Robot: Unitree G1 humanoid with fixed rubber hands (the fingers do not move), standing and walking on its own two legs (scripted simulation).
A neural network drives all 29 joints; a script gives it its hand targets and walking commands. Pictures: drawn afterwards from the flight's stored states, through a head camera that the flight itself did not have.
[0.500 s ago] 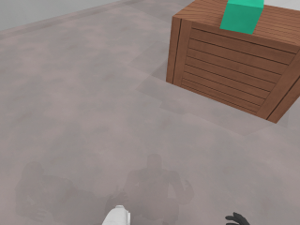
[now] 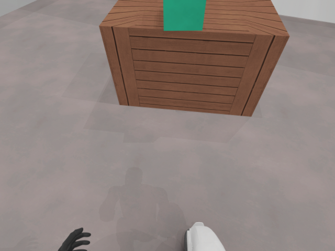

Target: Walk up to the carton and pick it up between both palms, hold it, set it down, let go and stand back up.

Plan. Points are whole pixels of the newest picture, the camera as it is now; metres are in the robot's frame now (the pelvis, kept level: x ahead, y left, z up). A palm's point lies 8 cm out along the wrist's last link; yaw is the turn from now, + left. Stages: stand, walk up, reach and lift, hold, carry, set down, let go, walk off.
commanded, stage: walk up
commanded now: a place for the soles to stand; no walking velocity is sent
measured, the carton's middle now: (182, 5) +1.39 -0.16 +0.00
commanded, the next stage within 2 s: none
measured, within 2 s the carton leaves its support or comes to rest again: neither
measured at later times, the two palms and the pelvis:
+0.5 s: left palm (80, 203) +0.27 +0.24 -0.10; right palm (260, 178) +0.32 -0.29 -0.09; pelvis +0.25 -0.02 +0.01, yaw -7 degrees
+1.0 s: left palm (112, 105) +0.65 +0.19 -0.09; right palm (245, 162) +0.38 -0.27 -0.11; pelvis +0.47 -0.02 +0.00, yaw -14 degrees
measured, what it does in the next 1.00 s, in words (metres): walks ahead: right foot, then left foot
